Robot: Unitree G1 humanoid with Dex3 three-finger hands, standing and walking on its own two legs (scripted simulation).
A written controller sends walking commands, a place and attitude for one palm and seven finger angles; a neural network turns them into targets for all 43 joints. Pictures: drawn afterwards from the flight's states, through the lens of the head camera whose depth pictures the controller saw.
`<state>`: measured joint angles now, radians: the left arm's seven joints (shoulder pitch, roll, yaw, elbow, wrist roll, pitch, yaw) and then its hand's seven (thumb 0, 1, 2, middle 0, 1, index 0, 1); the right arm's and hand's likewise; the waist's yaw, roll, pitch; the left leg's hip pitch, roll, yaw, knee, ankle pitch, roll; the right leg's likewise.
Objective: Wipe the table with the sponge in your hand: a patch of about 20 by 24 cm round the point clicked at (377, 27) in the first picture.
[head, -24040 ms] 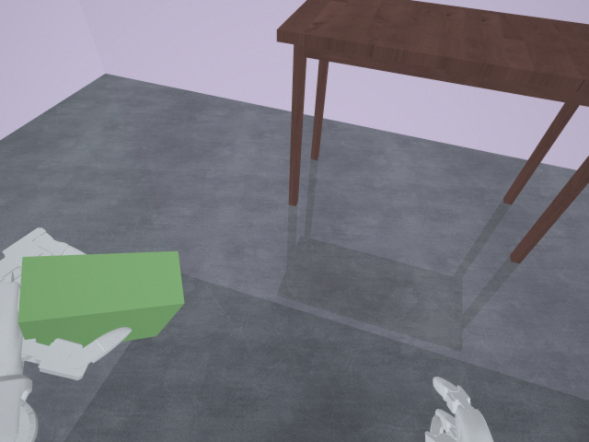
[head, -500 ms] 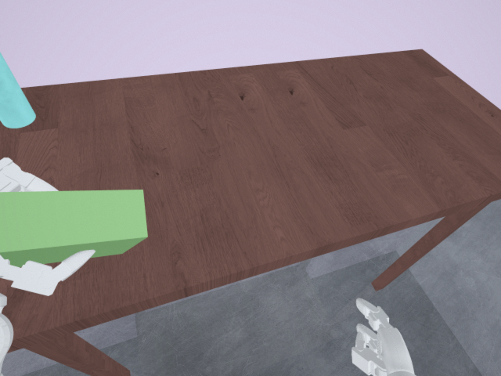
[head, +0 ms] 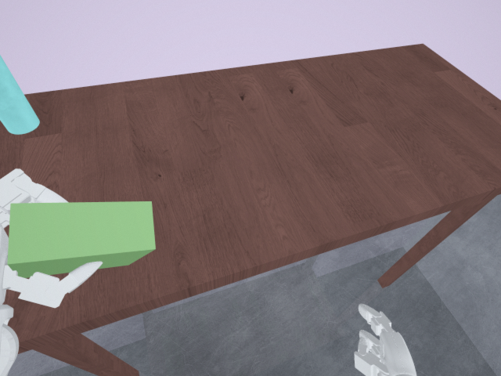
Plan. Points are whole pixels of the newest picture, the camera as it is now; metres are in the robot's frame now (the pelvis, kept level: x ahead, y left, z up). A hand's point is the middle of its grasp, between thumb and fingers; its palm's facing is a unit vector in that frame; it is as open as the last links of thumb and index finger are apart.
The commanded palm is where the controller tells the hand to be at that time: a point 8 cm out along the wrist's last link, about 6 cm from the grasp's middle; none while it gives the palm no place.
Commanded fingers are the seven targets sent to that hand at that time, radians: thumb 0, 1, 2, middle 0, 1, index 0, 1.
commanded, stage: look again from close up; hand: left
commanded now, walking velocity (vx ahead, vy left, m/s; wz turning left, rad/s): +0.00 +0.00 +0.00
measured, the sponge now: (103, 239) +0.24 +0.21 +0.13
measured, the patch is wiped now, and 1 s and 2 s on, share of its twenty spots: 0.00 0.00 0.00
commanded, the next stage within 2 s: come to a stop and stand still in 0.24 s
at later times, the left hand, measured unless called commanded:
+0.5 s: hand (83, 242) +0.22 +0.22 +0.16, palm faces +0.40 -0.84 -0.37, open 9.6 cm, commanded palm +0.16 +0.25 +0.18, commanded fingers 0.00 0.10 1.30 -1.20 -1.60 -1.20 -1.60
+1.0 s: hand (72, 243) +0.22 +0.23 +0.16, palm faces +0.37 -0.85 -0.37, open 9.6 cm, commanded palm +0.16 +0.26 +0.18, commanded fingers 0.00 0.10 1.30 -1.20 -1.60 -1.20 -1.60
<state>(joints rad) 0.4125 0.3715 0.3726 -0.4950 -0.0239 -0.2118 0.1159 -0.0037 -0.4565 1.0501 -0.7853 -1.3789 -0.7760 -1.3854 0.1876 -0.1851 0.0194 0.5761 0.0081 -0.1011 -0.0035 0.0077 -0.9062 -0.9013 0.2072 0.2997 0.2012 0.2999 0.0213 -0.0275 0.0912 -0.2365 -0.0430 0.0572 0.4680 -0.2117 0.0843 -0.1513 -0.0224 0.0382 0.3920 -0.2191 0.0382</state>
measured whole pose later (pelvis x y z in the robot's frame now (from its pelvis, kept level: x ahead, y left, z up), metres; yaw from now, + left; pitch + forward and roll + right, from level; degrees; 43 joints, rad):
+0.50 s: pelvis +0.00 -0.03 +0.00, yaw +0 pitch -1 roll -2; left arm 0.42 0.34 0.35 -0.46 -0.04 -0.18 0.12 -0.01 -0.46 1.05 -0.79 -1.38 -0.78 -1.39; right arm 0.18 -0.22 0.00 0.58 0.02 -0.09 -0.02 0.01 -0.91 -0.90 0.21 0.30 0.20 0.30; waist 0.02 0.01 0.07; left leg -0.24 0.00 0.03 0.46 -0.21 0.04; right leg -0.14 0.02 0.02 0.37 -0.21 0.01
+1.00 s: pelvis +0.00 -0.02 +0.00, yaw -1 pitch -1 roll -1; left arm 0.40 0.36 0.37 -0.45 -0.03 -0.25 0.09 0.00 -0.46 1.05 -0.78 -1.38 -0.77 -1.39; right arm 0.22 -0.19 0.02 0.58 0.01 -0.12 -0.01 0.01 -0.91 -0.90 0.21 0.30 0.20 0.30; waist 0.02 -0.02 0.05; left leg -0.26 -0.02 0.06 0.50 -0.23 0.06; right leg -0.19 0.00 0.04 0.45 -0.24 0.03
